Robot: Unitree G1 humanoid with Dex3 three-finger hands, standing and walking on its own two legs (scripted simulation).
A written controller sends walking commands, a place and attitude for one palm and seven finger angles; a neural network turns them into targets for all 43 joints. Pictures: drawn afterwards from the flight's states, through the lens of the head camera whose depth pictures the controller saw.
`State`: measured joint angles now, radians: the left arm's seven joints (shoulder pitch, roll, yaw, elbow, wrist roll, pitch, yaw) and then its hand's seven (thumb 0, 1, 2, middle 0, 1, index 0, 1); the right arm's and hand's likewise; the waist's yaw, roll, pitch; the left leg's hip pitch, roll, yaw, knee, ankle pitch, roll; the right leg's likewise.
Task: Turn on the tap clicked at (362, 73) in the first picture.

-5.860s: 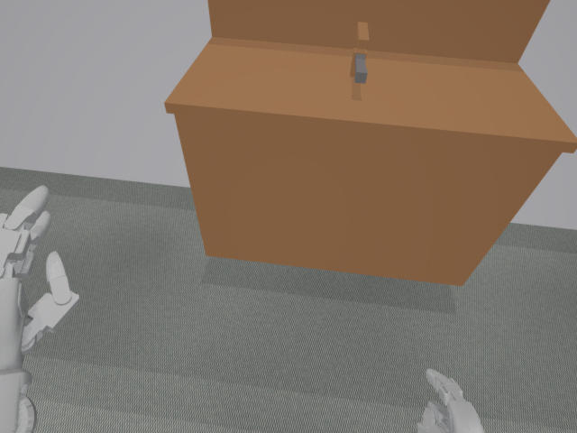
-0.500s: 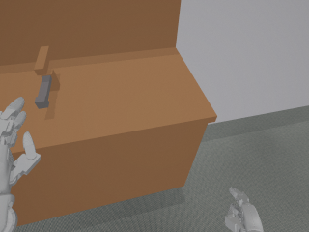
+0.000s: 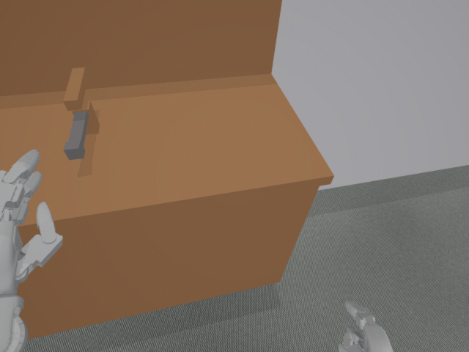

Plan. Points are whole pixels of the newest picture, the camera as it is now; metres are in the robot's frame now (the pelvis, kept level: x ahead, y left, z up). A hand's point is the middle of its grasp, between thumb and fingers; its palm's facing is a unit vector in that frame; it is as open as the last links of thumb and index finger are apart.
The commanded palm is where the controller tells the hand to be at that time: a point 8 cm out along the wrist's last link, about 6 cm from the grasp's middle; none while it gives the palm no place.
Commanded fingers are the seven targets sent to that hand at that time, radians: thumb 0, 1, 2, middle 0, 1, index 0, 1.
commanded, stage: shuffle to correct the standing spot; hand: left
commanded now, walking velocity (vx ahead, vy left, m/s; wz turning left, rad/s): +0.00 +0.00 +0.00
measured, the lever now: (74, 150) +0.45 +0.37 +0.06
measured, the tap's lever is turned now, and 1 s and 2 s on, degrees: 0 0 0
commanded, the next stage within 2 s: come to a stop and stand still in 0.92 s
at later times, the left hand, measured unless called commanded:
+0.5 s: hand (80, 205) +0.27 +0.25 +0.15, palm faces +0.37 -0.86 -0.36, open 7.4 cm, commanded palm +0.21 +0.29 +0.17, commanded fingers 0.00 0.90 0.90 -0.20 -0.30 -0.20 -0.30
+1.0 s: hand (81, 161) +0.34 +0.27 +0.16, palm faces +0.34 -0.84 -0.42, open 7.4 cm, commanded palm +0.29 +0.31 +0.17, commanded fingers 0.00 0.90 0.90 -0.20 -0.30 -0.20 -0.30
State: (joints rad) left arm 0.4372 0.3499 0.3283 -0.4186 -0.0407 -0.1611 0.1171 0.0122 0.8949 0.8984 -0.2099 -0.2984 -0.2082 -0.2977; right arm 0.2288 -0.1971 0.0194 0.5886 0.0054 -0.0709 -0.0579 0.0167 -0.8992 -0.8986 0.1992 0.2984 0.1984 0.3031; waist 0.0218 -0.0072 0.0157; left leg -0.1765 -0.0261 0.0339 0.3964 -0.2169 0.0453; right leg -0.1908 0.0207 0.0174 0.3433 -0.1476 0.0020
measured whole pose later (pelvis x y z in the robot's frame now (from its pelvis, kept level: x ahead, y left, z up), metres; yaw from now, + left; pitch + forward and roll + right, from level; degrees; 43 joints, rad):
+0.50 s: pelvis +0.04 +0.01 -0.02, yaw -1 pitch +0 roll -1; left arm 0.42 0.35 0.34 -0.45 -0.03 -0.20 0.12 0.01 0.89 0.90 -0.21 -0.30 -0.21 -0.30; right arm 0.22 -0.22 -0.01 0.60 0.01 -0.06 -0.03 0.02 -0.90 -0.90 0.20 0.30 0.20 0.30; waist 0.00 0.00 0.01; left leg -0.25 -0.02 0.06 0.69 -0.40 0.03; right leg -0.26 0.03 0.03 0.61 -0.35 0.00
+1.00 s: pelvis +0.12 +0.04 -0.02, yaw -3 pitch -2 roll +1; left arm 0.48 0.37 0.39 -0.54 -0.04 -0.22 0.12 0.01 0.89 0.90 -0.21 -0.30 -0.21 -0.30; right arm 0.19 -0.22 -0.02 0.62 0.00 -0.06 -0.02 0.02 -0.90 -0.90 0.20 0.30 0.20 0.30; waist 0.02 -0.03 0.10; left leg -0.48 0.08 0.01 0.88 -0.30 0.01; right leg -0.32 -0.05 -0.10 0.62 -0.27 -0.03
